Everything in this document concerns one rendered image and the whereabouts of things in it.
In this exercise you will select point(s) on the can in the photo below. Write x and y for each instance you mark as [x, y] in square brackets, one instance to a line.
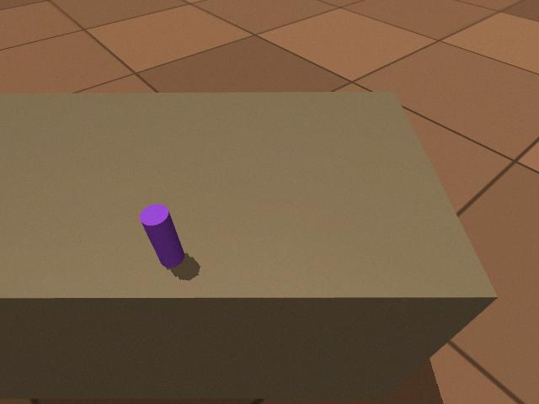
[160, 229]

